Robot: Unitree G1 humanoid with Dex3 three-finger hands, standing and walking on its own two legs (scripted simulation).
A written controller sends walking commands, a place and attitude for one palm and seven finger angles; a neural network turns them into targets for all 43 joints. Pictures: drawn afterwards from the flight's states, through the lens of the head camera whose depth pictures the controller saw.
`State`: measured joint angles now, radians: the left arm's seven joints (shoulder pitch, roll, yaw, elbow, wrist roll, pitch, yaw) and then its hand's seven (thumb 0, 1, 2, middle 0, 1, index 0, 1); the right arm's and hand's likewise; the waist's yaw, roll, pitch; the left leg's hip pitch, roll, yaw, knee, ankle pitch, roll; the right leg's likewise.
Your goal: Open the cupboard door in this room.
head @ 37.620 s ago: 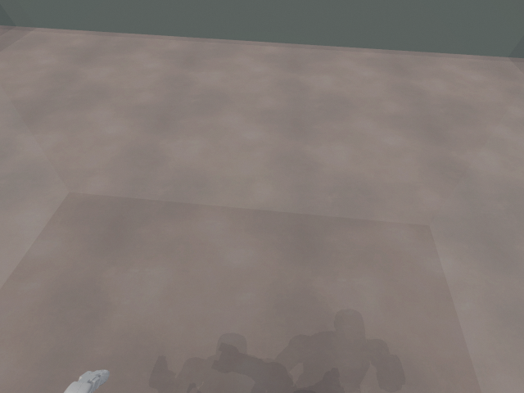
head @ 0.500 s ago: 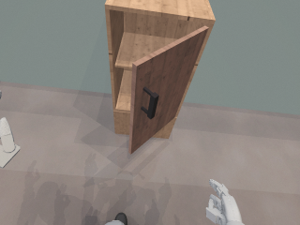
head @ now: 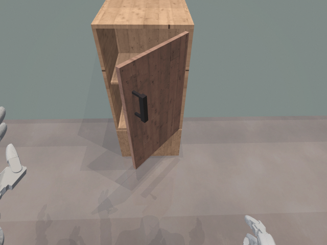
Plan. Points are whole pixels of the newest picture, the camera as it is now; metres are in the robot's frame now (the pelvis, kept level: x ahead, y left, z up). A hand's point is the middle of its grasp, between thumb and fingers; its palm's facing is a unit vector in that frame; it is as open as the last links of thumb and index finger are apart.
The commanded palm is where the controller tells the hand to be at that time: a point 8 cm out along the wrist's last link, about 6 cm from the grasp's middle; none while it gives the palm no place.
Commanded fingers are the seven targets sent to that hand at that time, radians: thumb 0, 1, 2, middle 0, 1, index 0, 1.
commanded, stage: stop stepping back and stand still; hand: left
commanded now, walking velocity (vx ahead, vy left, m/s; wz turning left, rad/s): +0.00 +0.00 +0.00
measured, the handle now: (139, 106) +0.59 +0.09 -0.01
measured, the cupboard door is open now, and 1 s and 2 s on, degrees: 48 48 48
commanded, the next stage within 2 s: let the arm hang, fingers relaxed in 0.18 s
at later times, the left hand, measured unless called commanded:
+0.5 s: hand out of the picture +0.10 +0.20 -0.11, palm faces +0.01 -0.96 -0.27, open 7.4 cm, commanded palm none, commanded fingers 0.00 0.90 0.90 -0.20 -0.30 -0.20 -0.30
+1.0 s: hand out of the picture -0.11 +0.21 -0.15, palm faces +0.05 -0.97 -0.25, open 7.4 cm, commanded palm none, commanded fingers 0.00 0.90 0.90 -0.20 -0.30 -0.20 -0.30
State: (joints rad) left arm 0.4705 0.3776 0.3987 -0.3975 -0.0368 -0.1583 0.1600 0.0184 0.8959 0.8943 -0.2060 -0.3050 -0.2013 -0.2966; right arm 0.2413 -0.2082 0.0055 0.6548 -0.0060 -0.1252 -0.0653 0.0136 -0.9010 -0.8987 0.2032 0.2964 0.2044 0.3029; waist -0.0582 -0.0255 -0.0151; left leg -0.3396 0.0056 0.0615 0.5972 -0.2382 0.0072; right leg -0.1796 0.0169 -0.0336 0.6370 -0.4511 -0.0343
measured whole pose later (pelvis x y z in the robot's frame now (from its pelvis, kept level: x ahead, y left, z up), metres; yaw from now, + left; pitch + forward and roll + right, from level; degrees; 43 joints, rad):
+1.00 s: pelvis -0.06 +0.02 +0.02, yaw +1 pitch -3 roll -1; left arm 0.35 0.18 0.02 1.15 0.01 0.02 0.03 0.01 0.92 0.89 -0.20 -0.30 -0.19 -0.29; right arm 0.32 -0.14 0.00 1.13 -0.03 0.03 -0.02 0.00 -0.90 -0.90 0.20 0.30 0.20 0.30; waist -0.01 0.04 0.06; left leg -0.27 -0.01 0.01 0.43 -0.12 0.03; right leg -0.15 0.03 -0.06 0.45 -0.25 -0.04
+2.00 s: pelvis -0.03 +0.01 +0.02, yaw +1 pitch -2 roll +0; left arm 0.30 0.12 0.01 1.15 0.01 -0.01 0.04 0.00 0.91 0.89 -0.20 -0.30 -0.19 -0.29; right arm 0.27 -0.13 0.01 1.15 -0.02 0.01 -0.03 0.00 -0.90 -0.90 0.20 0.30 0.20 0.30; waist -0.01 0.01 0.05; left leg -0.22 -0.01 0.02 0.41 -0.15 0.01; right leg -0.10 0.04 -0.05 0.41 -0.28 -0.05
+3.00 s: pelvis -0.02 -0.03 +0.01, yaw -25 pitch +1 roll +1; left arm 0.22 0.20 0.08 0.94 0.03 0.04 0.01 0.01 0.91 0.89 -0.20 -0.30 -0.20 -0.30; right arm 0.09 -0.21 -0.06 0.89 -0.01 0.03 -0.03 0.01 -0.90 -0.90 0.20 0.30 0.20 0.30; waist 0.03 -0.03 0.10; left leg -0.37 0.02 0.02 0.77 -0.41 -0.05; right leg -0.29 0.07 0.12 0.55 -0.27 -0.04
